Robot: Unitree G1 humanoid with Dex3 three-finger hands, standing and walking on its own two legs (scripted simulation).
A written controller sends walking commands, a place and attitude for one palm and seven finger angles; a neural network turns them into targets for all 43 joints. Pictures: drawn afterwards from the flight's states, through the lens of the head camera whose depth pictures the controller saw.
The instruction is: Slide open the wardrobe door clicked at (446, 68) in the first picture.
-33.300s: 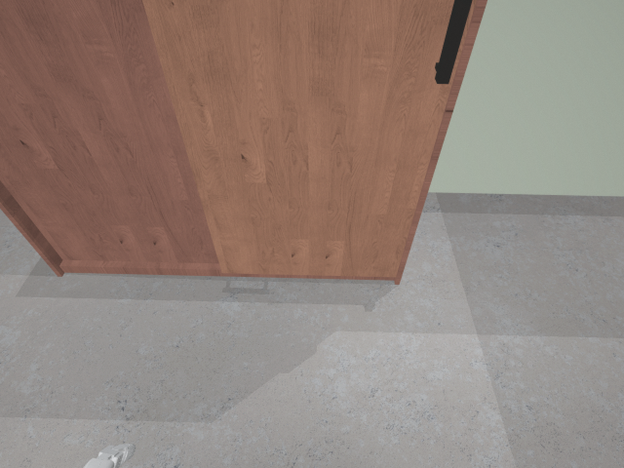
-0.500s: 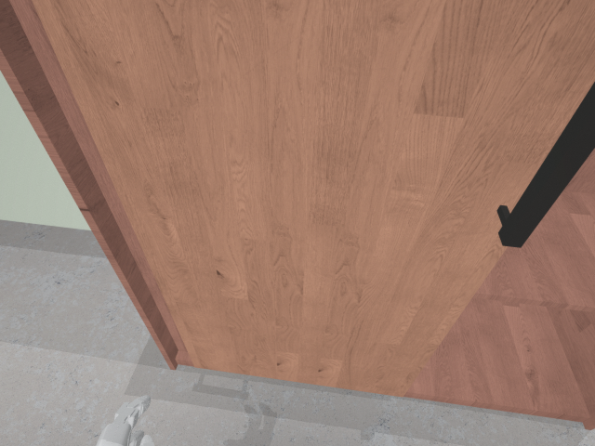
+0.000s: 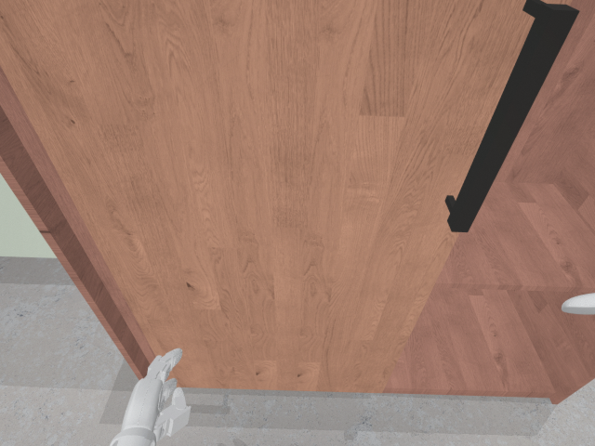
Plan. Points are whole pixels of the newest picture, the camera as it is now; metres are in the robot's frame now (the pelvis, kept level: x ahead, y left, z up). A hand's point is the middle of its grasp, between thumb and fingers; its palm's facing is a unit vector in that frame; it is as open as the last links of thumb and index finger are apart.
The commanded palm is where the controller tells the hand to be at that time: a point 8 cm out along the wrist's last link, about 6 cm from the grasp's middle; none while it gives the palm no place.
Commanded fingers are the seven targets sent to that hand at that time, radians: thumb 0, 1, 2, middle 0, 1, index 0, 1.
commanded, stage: draw the hand back to the body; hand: right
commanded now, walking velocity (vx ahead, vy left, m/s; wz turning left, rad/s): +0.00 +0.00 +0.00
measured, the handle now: (490, 132) +0.43 -0.26 +0.25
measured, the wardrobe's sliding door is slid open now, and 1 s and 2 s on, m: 0.58 0.58 0.58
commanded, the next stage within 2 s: step back with the hand held close in 1.58 s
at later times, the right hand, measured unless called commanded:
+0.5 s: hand out of the picture +0.20 -0.30 +0.19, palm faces +0.20 +0.98 -0.05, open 14.6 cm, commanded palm +0.17 -0.33 +0.20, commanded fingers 0.00 0.33 -0.31 0.24 1.02 0.24 1.02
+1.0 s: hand (542, 285) +0.24 -0.26 +0.17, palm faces +0.44 +0.83 -0.35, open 10.8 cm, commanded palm +0.18 -0.30 +0.19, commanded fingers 0.00 -0.57 -0.74 0.21 0.49 0.21 0.49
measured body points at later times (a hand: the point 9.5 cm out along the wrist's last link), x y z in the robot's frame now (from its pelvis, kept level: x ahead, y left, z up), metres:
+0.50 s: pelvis -0.01 +0.01 +0.00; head -0.06 +0.03 +0.45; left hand +0.21 +0.23 -0.04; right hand +0.18 -0.35 +0.20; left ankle -0.02 +0.10 -0.73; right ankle +0.06 -0.08 -0.73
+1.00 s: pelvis +0.03 +0.00 +0.01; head +0.00 +0.02 +0.46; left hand +0.19 +0.23 -0.08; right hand +0.21 -0.30 +0.19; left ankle -0.02 +0.10 -0.73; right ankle +0.06 -0.08 -0.73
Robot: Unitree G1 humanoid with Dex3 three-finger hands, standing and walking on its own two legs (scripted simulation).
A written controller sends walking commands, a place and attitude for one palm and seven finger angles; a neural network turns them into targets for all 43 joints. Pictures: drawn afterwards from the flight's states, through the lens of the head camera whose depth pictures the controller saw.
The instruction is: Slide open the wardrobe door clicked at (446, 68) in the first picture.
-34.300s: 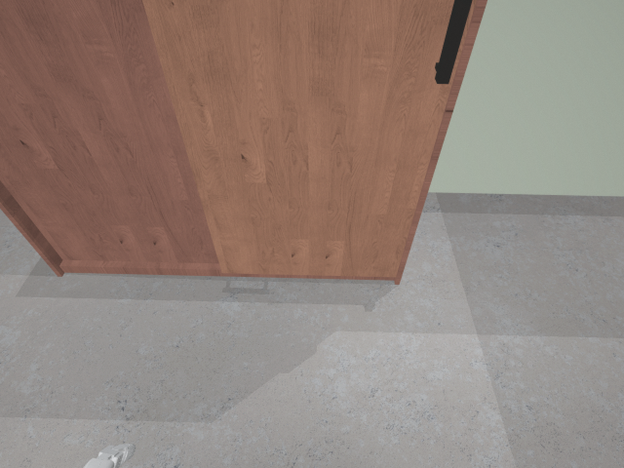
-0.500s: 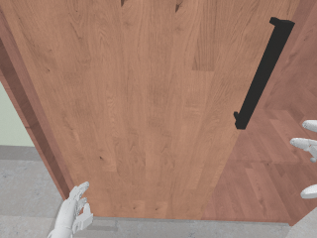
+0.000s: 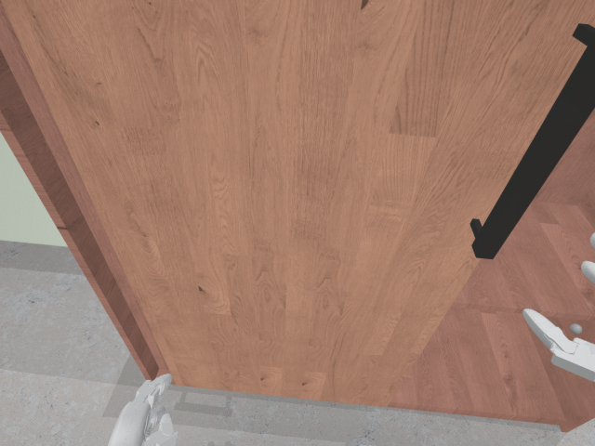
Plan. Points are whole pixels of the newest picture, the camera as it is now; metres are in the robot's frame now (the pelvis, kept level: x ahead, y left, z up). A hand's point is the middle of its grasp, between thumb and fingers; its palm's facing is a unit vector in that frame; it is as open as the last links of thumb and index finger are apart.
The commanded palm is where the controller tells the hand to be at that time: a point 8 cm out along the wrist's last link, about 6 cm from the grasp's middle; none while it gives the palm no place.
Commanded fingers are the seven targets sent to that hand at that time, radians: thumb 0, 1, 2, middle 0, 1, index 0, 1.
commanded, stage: draw the hand back to the body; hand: right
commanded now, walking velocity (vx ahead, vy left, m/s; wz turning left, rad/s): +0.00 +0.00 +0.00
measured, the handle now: (525, 159) +0.39 -0.28 +0.24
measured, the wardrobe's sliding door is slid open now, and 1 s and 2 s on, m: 0.58 0.58 0.58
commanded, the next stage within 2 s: step back with the hand held close in 0.58 s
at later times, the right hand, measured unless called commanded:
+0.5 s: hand (553, 331) +0.20 -0.25 +0.16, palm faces +0.44 +0.82 -0.37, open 7.5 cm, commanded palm +0.15 -0.29 +0.17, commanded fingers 0.00 -0.90 -0.90 0.20 0.30 0.20 0.30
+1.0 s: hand (558, 345) +0.19 -0.26 +0.15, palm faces +0.34 +0.83 -0.45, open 7.4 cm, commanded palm +0.13 -0.30 +0.17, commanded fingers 0.00 -0.90 -0.90 0.20 0.30 0.20 0.30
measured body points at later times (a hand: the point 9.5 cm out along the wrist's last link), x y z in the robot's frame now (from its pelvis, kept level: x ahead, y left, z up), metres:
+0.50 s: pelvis +0.01 +0.01 +0.00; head -0.01 +0.03 +0.45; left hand +0.22 +0.22 -0.08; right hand +0.17 -0.29 +0.18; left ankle -0.05 +0.10 -0.74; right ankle +0.03 -0.09 -0.74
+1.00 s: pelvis -0.02 -0.01 +0.00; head -0.01 +0.00 +0.45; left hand +0.16 +0.24 -0.08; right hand +0.16 -0.30 +0.18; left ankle -0.05 +0.10 -0.74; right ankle +0.03 -0.09 -0.74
